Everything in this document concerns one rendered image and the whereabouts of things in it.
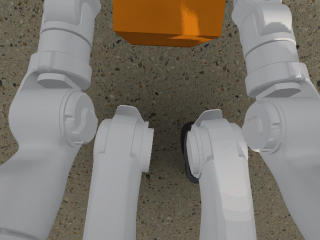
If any right robot upper arm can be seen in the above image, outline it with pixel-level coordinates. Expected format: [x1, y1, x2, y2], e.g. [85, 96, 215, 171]
[241, 97, 320, 240]

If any left robot shin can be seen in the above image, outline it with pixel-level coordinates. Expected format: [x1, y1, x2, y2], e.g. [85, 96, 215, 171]
[93, 105, 145, 160]

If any carton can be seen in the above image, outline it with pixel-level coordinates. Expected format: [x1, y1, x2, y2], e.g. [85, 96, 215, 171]
[112, 0, 226, 48]

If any left robot upper arm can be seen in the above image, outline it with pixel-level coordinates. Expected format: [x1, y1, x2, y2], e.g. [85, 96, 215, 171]
[0, 88, 98, 240]

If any robot left forearm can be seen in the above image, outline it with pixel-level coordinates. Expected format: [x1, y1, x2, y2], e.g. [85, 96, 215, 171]
[8, 0, 101, 130]

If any robot right foot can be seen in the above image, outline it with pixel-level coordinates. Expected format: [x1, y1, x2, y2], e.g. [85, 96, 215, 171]
[180, 122, 200, 184]

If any robot right forearm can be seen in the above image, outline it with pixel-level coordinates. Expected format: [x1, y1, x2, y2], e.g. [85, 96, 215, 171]
[231, 0, 320, 101]

